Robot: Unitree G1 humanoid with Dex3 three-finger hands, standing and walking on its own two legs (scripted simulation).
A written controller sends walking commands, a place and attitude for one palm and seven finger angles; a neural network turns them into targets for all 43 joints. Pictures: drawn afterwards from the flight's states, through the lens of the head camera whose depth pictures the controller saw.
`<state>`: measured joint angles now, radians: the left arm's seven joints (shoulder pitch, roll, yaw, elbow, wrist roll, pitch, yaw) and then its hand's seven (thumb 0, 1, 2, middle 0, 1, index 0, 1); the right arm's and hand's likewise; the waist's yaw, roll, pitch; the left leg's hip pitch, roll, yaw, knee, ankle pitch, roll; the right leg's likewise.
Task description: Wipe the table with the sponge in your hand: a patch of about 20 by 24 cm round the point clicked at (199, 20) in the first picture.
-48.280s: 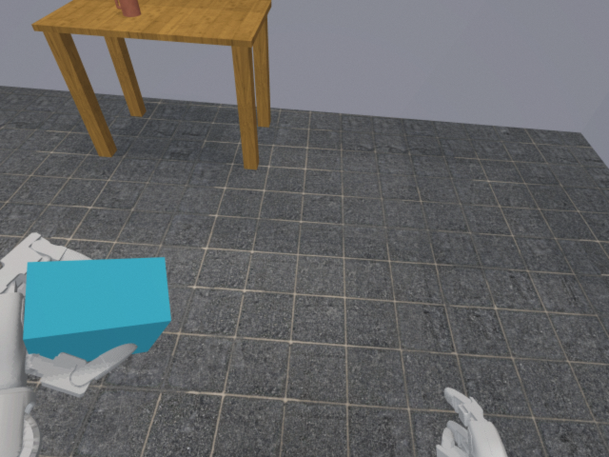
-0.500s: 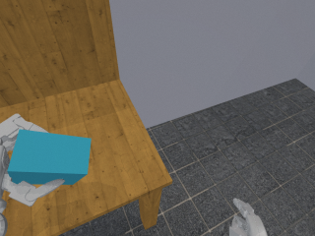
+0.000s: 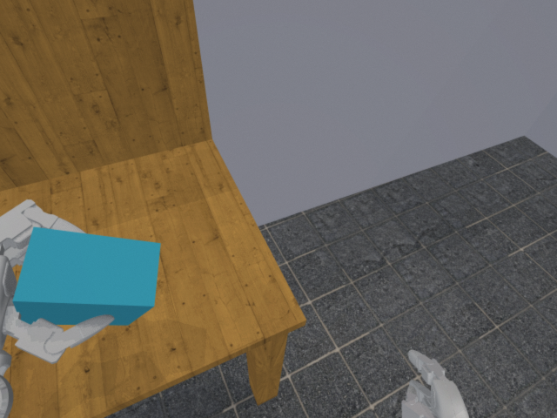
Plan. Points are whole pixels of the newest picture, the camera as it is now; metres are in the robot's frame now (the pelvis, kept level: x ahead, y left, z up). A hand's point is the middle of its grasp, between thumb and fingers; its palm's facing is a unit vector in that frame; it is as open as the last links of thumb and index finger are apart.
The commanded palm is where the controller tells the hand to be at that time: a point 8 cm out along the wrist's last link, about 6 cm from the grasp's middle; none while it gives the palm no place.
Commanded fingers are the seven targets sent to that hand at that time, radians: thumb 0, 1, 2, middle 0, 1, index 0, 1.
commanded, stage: shuffle to correct the standing spot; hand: left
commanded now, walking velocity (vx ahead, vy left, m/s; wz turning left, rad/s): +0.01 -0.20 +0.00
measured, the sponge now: (106, 285) +0.23 +0.20 +0.14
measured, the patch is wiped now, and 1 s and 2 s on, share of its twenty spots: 0.00 0.00 0.00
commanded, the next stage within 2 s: come to a stop and stand still in 0.82 s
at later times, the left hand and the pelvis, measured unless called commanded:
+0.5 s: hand (61, 286) +0.22 +0.23 +0.16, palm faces +0.30 -0.87 -0.39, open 10.6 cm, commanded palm +0.16 +0.28 +0.18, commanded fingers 0.00 0.10 1.30 -1.20 -1.60 -1.20 -1.60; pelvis +0.00 +0.00 +0.00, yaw +0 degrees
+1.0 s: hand (43, 274) +0.22 +0.25 +0.17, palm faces +0.30 -0.82 -0.49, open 10.6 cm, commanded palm +0.16 +0.28 +0.18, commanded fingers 0.00 0.10 1.30 -1.20 -1.60 -1.20 -1.60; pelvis +0.00 +0.00 +0.00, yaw +0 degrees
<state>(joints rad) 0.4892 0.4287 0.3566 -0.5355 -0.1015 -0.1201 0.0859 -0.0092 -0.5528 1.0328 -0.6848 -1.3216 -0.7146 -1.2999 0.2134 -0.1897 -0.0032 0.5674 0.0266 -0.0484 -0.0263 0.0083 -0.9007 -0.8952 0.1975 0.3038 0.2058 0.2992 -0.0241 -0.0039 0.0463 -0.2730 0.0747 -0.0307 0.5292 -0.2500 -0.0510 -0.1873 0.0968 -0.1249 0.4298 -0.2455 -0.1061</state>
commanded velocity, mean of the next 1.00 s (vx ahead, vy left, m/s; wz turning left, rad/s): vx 0.01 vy -0.18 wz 0.00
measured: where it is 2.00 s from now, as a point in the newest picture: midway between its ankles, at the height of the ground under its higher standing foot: outside the picture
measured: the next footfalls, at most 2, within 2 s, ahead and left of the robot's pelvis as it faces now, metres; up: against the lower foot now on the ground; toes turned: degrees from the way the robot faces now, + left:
none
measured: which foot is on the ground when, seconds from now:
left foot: down 0.00-1.00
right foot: down 0.00-1.00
